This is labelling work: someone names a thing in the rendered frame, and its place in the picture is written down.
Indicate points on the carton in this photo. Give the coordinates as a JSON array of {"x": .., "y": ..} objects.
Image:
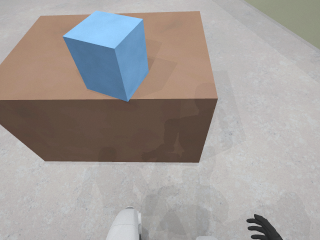
[{"x": 110, "y": 53}]

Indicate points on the right robot hand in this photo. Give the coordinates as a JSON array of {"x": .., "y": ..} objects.
[{"x": 267, "y": 229}]

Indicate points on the pedestal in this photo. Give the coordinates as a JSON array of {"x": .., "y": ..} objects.
[{"x": 45, "y": 103}]

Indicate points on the robot left thigh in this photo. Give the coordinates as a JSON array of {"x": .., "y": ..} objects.
[{"x": 126, "y": 226}]

